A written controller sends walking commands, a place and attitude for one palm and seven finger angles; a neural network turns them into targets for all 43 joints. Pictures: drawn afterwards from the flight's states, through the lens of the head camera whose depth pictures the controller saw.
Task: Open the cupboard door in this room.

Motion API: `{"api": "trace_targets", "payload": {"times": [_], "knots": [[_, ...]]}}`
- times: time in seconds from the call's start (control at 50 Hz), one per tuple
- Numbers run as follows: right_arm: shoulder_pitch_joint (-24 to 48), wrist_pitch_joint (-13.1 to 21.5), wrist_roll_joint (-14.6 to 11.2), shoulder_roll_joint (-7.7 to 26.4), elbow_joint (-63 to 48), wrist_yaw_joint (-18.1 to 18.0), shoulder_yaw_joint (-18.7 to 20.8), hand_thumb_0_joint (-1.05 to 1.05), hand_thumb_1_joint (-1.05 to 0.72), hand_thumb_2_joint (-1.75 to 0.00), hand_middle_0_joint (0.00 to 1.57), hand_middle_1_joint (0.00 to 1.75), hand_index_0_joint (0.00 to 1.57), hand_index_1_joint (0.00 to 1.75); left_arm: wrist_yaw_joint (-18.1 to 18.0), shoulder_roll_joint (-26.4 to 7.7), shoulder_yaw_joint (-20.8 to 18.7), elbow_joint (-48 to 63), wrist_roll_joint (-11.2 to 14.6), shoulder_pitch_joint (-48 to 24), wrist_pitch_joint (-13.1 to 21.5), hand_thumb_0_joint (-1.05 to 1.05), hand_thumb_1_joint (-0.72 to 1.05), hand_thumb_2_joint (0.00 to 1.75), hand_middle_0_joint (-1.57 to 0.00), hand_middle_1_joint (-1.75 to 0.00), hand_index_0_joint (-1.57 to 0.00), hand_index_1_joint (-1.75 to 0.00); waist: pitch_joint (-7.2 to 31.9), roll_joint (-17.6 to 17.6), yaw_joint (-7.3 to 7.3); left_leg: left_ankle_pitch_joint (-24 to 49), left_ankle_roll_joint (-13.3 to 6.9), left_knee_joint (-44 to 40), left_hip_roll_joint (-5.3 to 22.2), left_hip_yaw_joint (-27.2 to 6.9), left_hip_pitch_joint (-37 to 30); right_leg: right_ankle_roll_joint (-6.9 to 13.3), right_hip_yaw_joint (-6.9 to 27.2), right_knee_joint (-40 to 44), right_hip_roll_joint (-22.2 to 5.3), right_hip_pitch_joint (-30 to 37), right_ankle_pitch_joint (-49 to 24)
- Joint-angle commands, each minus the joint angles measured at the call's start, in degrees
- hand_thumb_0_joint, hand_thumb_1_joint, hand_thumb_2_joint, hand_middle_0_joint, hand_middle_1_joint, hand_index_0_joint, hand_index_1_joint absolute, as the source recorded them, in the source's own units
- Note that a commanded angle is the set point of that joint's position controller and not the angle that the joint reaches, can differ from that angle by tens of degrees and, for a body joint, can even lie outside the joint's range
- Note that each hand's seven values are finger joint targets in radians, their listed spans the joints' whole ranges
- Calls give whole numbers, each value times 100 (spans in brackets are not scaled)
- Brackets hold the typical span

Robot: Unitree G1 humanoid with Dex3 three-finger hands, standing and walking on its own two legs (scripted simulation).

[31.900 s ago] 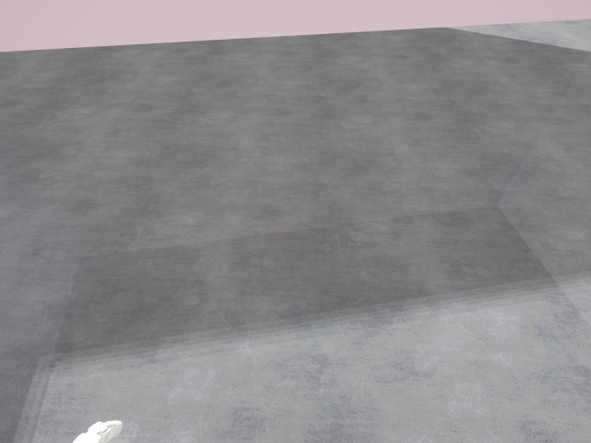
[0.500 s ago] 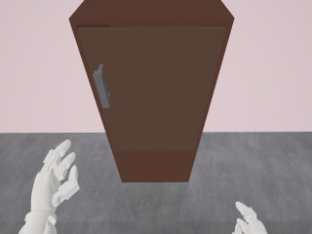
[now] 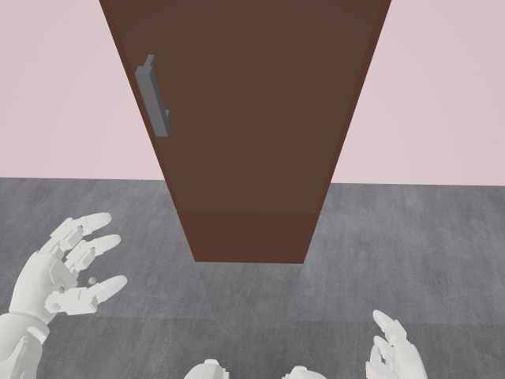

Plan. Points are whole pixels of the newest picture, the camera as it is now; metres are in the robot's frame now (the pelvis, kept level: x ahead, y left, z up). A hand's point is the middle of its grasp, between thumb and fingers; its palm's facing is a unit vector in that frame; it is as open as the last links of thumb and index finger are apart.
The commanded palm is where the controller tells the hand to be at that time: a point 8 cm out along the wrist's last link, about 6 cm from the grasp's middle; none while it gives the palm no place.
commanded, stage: raise the hand with hooked fingers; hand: left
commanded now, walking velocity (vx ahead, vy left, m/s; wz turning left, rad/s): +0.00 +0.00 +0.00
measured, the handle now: (156, 96) +0.56 +0.20 +0.13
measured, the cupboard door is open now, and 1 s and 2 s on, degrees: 0 0 0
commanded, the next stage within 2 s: move the hooked fingers beside the handle in 1.34 s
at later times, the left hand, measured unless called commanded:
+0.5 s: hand (27, 236) +0.28 +0.31 +0.11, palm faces +0.05 -1.00 -0.05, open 13.4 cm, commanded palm +0.25 +0.35 +0.12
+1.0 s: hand (21, 202) +0.31 +0.31 +0.15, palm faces +0.02 -1.00 -0.03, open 14.0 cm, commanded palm +0.28 +0.36 +0.15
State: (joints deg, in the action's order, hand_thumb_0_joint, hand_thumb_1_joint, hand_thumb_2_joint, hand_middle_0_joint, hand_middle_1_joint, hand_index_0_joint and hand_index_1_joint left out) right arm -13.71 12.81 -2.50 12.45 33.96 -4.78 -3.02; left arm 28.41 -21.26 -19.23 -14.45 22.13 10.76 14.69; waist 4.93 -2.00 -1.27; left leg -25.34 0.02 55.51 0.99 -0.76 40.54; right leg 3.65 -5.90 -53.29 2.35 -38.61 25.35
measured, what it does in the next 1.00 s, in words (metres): stands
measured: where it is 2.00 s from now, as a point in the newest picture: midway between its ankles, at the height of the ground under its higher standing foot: outside the picture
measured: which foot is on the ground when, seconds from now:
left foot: down 0.00-1.00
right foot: down 0.00-1.00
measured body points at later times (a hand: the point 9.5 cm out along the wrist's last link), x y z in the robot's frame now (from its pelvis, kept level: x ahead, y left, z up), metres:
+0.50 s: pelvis +0.01 +0.05 +0.02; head +0.03 +0.06 +0.47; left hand +0.27 +0.36 +0.12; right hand +0.20 -0.18 -0.04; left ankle +0.02 +0.12 -0.68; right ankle +0.01 -0.08 -0.68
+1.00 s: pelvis +0.01 +0.04 +0.04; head +0.03 +0.03 +0.49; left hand +0.30 +0.37 +0.15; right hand +0.17 -0.21 -0.04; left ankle +0.02 +0.12 -0.68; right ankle +0.01 -0.08 -0.68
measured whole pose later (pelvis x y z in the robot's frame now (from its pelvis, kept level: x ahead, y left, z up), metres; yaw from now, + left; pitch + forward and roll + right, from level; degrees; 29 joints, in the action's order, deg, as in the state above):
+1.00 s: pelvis +0.01 +0.04 +0.04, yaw +0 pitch +4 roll -2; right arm -16.7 11.4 -3.2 15.9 33.9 -5.8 -3.4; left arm 28.0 -26.4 -24.6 -22.3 19.6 -6.1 3.8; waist 3.4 -1.9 0.3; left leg -19.2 -3.0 38.6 -1.2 1.1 23.6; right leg 1.0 -3.6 -35.7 0.8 -21.6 18.3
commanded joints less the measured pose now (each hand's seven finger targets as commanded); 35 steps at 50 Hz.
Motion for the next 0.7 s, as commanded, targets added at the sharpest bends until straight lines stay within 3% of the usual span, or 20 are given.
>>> {"api": "trace_targets", "payload": {"times": [0.0,0.06,0.08,0.12,0.16,0.2,0.24,0.28,0.32,0.42,0.5,0.56,0.58,0.64,0.68], "knots": [[286,408,7,841,-1066,39,478,0,-90,-90,20,30,20,30,-538,-979,-1185,1574,387,279,520,0,-1,51,-27,-88,-27,-88,1570,318,513,1703,-128,-870,-123,-118,-488,-477,974,1166,-404,1821,-1972],[149,456,18,926,-931,98,540,0,-90,-90,20,30,20,30,-718,-601,-670,1468,134,116,802,0,-8,48,-27,-93,-27,-93,1028,334,220,1529,-160,-1025,-102,-68,-697,-421,628,1133,-229,1142,-1551],[149,464,27,982,-959,104,532,0,-90,-90,20,30,20,30,-660,-513,-487,1464,90,-37,814,0,-10,47,-27,-94,-27,-94,873,220,188,1542,-174,-1032,-116,-79,-727,-358,591,1110,-179,1024,-1477],[15,485,-5,1065,-894,79,555,0,-90,-90,20,30,20,30,-565,-589,-360,1387,-35,-178,804,0,-15,45,-27,-98,-27,-98,948,91,89,1439,-188,-1124,-98,-88,-944,-322,453,1127,-146,862,-1263],[-4,526,-28,1101,-919,37,550,0,-90,-90,20,30,20,30,-490,-722,-335,1580,-68,-374,739,0,-20,43,-28,-100,-28,-100,1110,-61,79,1337,-188,-1244,-87,-139,-1126,-293,390,1183,-156,881,-1075],[2,513,-34,1141,-910,-23,541,0,-90,-90,20,30,20,30,-447,-1057,-544,1767,-53,-752,665,0,-24,41,-28,-103,-28,-103,1276,-168,131,1430,-175,-1340,-70,-189,-1327,-245,368,1192,-132,1022,-1112],[27,538,-32,1090,-894,-64,512,0,-90,-90,20,30,20,30,-550,-1168,-670,2053,-46,-921,679,0,-29,39,-29,-107,-29,-107,1408,-424,178,1643,-130,-1465,-39,-251,-1656,-212,286,1190,-125,1106,-1222],[39,545,-2,1101,-887,-73,458,0,-90,-90,20,30,20,30,-691,-1354,-835,2224,-42,-1093,671,0,-34,37,-29,-110,-29,-110,1366,-548,265,1981,-47,-1561,-7,-369,-1847,-146,209,1142,-73,1166,-1371],[71,516,-13,1045,-850,-69,429,0,-90,-90,20,30,20,30,-792,-1176,-764,2046,-54,-1050,603,0,-38,35,-29,-112,-29,-112,1133,-641,246,2029,38,-1691,41,-417,-1972,-161,139,1205,-74,1070,-1307],[101,370,-75,1103,-859,-69,395,0,-90,-90,20,30,20,30,-631,-967,-461,1275,-136,-1350,-33,0,-50,30,-30,-120,-30,-120,672,-525,179,1882,131,-1963,97,-547,-2024,-180,84,1402,-71,999,-1227],[108,312,-93,1130,-956,-104,373,0,-90,-90,20,30,20,30,-437,-1155,-488,1229,-193,-1795,-459,0,-50,30,-30,-120,-30,-120,905,-359,198,2222,144,-2048,107,-594,-2294,-174,98,1539,-71,1236,-1434],[156,286,-65,1115,-978,-129,341,0,-90,-90,20,30,20,30,-431,-1408,-694,1406,-181,-2265,-472,0,-50,30,-30,-120,-30,-120,1022,-315,184,2130,143,-2107,99,-614,-2444,-176,108,1622,-67,1290,-1425],[161,261,-49,1121,-948,-132,308,0,-90,-90,20,30,20,30,-444,-1550,-775,1374,-174,-2449,-440,0,-50,30,-30,-120,-30,-120,901,-387,219,2106,170,-2141,79,-613,-2445,-130,124,1658,-36,1365,-1426],[175,264,-44,1080,-897,-151,284,0,-90,-90,20,30,20,30,-465,-1668,-922,1366,-168,-2751,-302,0,-50,30,-30,-120,-30,-120,1020,-589,206,2102,190,-2238,90,-642,-2705,-130,156,1757,-52,1362,-1387],[147,244,-34,1097,-847,-161,261,0,-90,-90,20,30,20,30,-433,-1739,-932,1186,-189,-2871,-325,0,-50,30,-30,-120,-30,-120,994,-508,211,2142,184,-2267,86,-632,-2708,-112,170,1824,-37,1466,-1446]]}}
